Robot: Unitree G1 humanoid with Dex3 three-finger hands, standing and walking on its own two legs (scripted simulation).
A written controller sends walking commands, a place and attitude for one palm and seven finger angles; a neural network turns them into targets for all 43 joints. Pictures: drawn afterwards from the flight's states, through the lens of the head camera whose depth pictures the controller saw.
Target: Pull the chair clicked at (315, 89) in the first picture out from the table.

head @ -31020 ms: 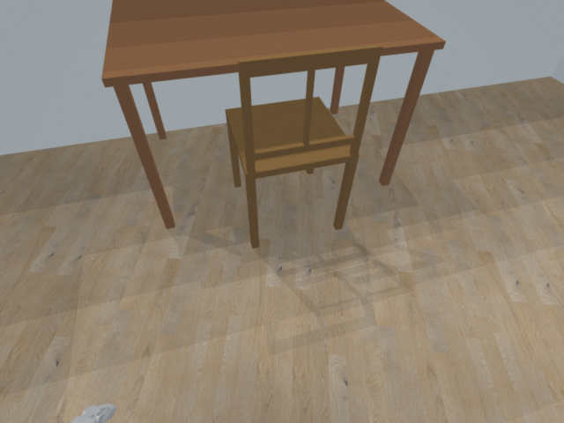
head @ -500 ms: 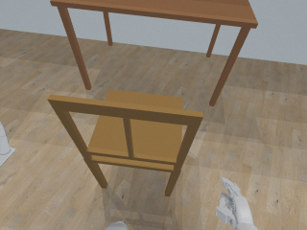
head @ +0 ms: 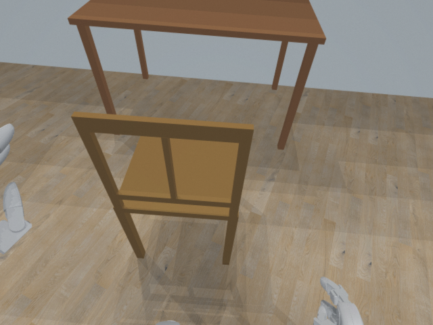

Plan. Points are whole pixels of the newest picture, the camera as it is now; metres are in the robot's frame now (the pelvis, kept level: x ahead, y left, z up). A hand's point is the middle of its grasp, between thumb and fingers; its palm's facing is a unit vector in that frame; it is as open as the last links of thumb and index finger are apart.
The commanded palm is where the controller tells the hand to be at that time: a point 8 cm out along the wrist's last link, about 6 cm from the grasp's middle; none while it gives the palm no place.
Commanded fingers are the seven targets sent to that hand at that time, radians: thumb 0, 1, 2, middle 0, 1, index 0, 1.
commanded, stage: stop stepping back and stand still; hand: left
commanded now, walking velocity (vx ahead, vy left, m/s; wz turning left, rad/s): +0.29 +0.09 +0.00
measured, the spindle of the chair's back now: (170, 169) +0.52 +0.17 -0.10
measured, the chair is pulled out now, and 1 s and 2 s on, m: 0.59 0.59 0.59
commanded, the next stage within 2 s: let the arm hang, fingers relaxed in 1.12 s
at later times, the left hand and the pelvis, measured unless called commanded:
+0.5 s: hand out of the picture +0.12 +0.26 +0.19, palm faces +0.46 -0.70 -0.55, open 7.4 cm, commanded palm +0.07 +0.29 +0.19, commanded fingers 0.00 0.90 0.90 -0.20 -0.30 -0.20 -0.30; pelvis -0.07 -0.01 +0.00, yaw +0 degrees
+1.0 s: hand out of the picture +0.15 +0.27 +0.17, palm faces +0.38 -0.76 -0.53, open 7.4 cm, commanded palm +0.10 +0.30 +0.19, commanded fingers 0.00 0.90 0.90 -0.20 -0.30 -0.20 -0.30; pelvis -0.05 +0.00 +0.02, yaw -1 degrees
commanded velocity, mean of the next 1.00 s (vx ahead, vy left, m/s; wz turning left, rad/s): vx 0.11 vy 0.03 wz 0.00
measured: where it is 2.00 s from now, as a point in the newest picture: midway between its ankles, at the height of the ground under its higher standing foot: outside the picture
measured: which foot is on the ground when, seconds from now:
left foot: down 0.00-0.00, up 0.02-0.20, down 0.22-1.00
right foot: down 0.00-0.22, up 0.24-0.44, down 0.46-1.00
